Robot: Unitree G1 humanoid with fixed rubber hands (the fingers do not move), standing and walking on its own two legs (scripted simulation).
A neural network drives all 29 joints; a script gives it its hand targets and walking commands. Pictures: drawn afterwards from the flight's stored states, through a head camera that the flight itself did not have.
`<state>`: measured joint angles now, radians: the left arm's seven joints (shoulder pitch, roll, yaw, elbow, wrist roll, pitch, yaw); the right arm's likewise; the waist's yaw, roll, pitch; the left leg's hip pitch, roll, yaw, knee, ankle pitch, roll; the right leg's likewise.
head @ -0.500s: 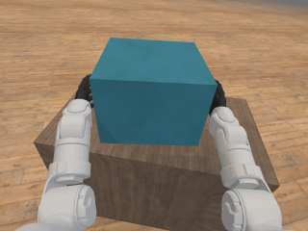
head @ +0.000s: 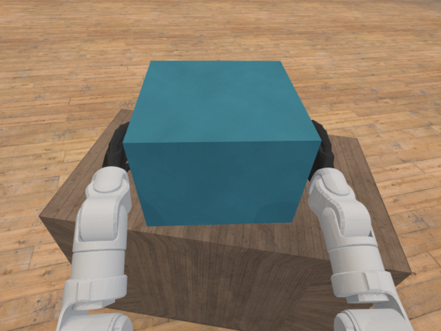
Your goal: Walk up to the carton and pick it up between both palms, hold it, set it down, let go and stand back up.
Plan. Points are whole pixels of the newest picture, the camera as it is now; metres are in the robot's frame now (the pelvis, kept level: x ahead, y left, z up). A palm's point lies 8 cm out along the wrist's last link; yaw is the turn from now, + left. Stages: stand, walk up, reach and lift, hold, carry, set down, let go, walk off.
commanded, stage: hold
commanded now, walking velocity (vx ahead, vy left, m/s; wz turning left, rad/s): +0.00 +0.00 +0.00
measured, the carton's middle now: (218, 138) +0.41 +0.00 +0.17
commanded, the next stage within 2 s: none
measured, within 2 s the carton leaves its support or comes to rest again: neither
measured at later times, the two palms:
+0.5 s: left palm (110, 166) +0.31 +0.17 +0.18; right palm (327, 166) +0.32 -0.18 +0.19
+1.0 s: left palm (106, 164) +0.34 +0.19 +0.16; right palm (310, 162) +0.34 -0.16 +0.17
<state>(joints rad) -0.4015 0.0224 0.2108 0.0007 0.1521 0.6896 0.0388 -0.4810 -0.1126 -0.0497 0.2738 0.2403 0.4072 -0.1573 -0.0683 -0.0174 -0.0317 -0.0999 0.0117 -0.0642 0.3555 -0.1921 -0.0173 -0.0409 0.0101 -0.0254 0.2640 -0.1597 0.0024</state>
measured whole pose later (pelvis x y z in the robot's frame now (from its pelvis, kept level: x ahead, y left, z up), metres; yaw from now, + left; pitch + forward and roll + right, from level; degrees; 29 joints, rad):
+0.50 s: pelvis -0.02 -0.01 +0.00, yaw +0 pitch -6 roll +0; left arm -0.49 0.01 0.31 0.08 0.21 0.72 -0.04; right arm -0.54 -0.04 -0.10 0.30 0.16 0.48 -0.17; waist -0.05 -0.02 -0.04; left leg -0.06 0.02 -0.06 0.30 -0.14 -0.03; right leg -0.03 0.02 -0.02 0.28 -0.14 -0.01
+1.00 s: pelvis -0.03 +0.00 +0.00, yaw +1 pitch -4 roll -1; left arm -0.59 0.07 0.28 0.24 0.18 0.63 0.00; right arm -0.64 -0.04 -0.15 0.48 0.14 0.34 -0.15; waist -0.06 -0.05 -0.02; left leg -0.14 0.01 -0.07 0.35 -0.14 -0.02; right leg -0.09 0.01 -0.04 0.28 -0.13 0.00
